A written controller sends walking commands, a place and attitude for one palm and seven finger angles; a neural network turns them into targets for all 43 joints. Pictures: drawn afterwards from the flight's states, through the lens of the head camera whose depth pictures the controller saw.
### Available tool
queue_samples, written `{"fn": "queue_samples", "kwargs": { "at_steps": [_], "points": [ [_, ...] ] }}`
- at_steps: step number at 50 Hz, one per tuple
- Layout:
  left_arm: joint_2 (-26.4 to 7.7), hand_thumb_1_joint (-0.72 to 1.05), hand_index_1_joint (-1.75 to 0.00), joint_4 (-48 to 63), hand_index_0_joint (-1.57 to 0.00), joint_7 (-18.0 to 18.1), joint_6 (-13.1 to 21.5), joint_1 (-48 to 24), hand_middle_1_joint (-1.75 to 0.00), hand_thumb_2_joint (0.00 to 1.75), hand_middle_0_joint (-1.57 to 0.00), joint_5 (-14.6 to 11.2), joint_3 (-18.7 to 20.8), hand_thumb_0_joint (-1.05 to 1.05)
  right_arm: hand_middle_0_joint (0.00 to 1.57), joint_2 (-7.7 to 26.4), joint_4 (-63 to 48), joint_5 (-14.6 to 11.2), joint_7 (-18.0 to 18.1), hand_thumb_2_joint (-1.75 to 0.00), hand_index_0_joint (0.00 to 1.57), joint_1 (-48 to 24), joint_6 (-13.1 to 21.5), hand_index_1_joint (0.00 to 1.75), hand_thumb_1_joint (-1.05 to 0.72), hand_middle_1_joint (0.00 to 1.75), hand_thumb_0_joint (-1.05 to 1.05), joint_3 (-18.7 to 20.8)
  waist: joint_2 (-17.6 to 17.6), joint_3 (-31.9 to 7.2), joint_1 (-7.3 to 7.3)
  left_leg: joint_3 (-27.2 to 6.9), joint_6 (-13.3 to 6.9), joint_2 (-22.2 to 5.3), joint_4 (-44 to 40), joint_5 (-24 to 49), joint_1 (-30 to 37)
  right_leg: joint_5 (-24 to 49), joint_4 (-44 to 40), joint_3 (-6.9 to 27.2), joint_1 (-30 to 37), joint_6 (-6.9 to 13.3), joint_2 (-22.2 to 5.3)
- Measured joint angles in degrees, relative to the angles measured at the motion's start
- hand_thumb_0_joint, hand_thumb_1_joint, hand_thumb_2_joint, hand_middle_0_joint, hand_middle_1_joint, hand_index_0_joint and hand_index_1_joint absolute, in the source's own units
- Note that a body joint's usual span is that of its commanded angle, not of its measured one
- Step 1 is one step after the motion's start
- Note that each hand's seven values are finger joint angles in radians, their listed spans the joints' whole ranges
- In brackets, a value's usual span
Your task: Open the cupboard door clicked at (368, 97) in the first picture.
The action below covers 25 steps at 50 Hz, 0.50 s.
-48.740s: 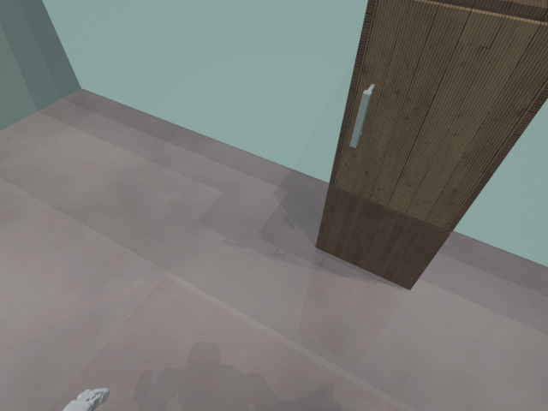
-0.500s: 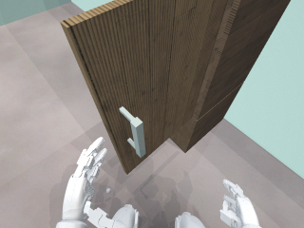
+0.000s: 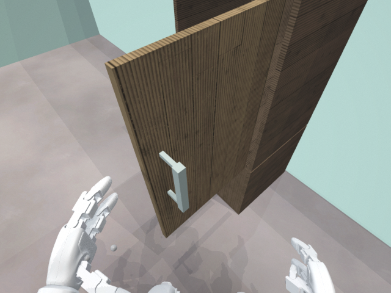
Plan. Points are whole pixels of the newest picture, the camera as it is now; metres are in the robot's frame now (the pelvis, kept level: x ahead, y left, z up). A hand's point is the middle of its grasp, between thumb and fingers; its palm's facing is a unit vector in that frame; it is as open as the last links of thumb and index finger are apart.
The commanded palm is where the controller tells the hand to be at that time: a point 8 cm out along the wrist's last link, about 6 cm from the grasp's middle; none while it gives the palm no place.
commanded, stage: draw the hand back to the body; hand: left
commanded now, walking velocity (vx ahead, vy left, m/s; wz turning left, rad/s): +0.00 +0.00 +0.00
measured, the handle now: (175, 183) +0.34 +0.07 +0.04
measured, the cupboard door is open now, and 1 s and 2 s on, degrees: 92 92 92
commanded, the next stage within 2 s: step back with the hand held close in 1.22 s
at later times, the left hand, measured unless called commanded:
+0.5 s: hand (35, 219) +0.20 +0.24 +0.16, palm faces +0.26 -0.89 -0.37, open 13.2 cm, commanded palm +0.16 +0.29 +0.19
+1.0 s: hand out of the picture +0.22 +0.29 +0.24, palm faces +0.45 -0.80 -0.38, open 7.8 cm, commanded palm +0.17 +0.32 +0.25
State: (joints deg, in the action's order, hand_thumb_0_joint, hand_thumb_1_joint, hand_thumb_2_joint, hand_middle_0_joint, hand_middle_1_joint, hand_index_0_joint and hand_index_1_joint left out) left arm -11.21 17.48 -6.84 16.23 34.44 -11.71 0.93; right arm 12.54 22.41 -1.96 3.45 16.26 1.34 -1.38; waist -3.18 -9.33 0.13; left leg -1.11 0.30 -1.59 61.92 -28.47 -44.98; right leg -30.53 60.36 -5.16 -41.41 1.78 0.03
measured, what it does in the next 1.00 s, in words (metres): rises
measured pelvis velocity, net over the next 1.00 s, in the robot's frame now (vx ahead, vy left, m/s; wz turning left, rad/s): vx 0.02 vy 0.03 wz -0.03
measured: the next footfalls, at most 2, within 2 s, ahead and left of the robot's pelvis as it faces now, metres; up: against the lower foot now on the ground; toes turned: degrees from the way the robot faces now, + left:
none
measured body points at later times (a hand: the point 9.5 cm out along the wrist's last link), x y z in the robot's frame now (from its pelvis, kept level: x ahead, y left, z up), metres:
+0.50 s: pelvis +0.02 +0.03 +0.05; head +0.01 +0.02 +0.50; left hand +0.18 +0.29 +0.18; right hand +0.20 -0.19 -0.02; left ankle +0.02 +0.12 -0.67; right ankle +0.00 -0.10 -0.67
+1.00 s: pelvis +0.02 +0.03 +0.07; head +0.01 +0.01 +0.52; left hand +0.19 +0.33 +0.26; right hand +0.21 -0.20 -0.01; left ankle +0.02 +0.12 -0.67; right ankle +0.00 -0.10 -0.67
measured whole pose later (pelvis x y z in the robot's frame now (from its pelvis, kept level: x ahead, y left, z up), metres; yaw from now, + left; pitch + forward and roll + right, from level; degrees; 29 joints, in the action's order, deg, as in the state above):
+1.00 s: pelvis +0.02 +0.03 +0.07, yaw -2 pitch -3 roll -1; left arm -19.4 23.9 7.5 3.6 26.2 -4.1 20.1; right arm 13.4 34.5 -0.3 3.8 11.8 5.7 -1.9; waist -3.3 0.4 3.6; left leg 2.7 -1.9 0.4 27.0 -15.4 -8.6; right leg -15.6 24.6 -1.6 -5.9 -0.9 -1.0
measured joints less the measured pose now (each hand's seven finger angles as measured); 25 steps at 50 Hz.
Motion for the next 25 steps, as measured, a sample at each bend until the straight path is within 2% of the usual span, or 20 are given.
{"fn": "queue_samples", "kwargs": {
  "at_steps": [8, 11, 15, 20, 25],
  "points": [
    [-2.9, -0.46, -0.3, 2.8, -0.15, -1.5, -1.4, 0.9, -0.3, 0.31, -0.15, -2.5, 3.6, -0.02, 0.21, 0.9, 0.8, -0.7, 0.5, -0.9, 0.2, 0.7, 2.1, 0.3, -0.91, 0.3, 0.02, 0.2, 0.3, 0.6, 0.05, -0.1, -0.5, -0.1, -3.1, 0.7, 4.9, 1.5, -4.4, 0.0, 5.4, -0.5, 0.3],
    [-5.3, -0.41, -0.3, 5.6, -0.16, 3.9, -5.8, 1.2, -0.3, 0.34, -0.15, 2.7, 3.9, -0.02, 0.21, 0.5, 1.2, -0.4, 1.9, -0.9, 0.2, 0.9, 1.4, 0.3, -0.91, 0.3, 0.02, 0.2, 0.6, 0.6, 0.96, 0.7, -0.6, -0.1, -5.7, 1.4, 7.9, 2.5, -7.0, 0.7, 8.2, -0.8, 0.3],
    [-5.8, -0.31, -0.3, 7.5, -0.16, 9.6, -11.0, 2.5, -0.3, 0.38, -0.16, 6.7, 3.6, -0.01, 0.2, 0.3, 1.4, -0.1, 2.8, -0.9, 0.2, 0.5, 0.6, 0.3, -0.91, 0.3, 0.02, -0.3, 0.0, 1.4, 1.08, 1.4, -1.4, 0.3, -10.1, 3.0, 12.2, 4.4, -11.5, 1.4, 12.4, -1.5, 0.0],
    [-6.8, -0.15, -0.3, 7.8, -0.17, 13.0, -14.4, 2.6, -0.3, 0.45, -0.16, 8.6, 4.4, -0.01, 0.21, -0.1, 2.7, 0.2, 3.3, -0.9, 0.2, 0.2, 0.8, 0.3, -0.91, 0.3, 0.02, -1.4, -0.1, 2.8, 1.67, 2.2, -2.0, 0.9, -14.8, 4.6, 17.1, 6.3, -16.2, 2.1, 17.1, -2.1, -0.5],
    [-7.7, 0.01, -0.3, 8.8, -0.17, 14.7, -15.3, 1.0, -0.3, 0.52, -0.17, 9.1, 6.6, -0.01, 0.21, -0.1, 4.9, 0.5, 3.2, -0.9, 0.2, -0.1, 2.3, 0.3, -0.91, 0.3, 0.02, -2.3, -0.2, 4.0, 2.26, 2.5, -2.5, 1.5, -18.7, 5.9, 21.8, 7.8, -20.5, 2.3, 21.9, -2.7, -1.0]
  ]
}}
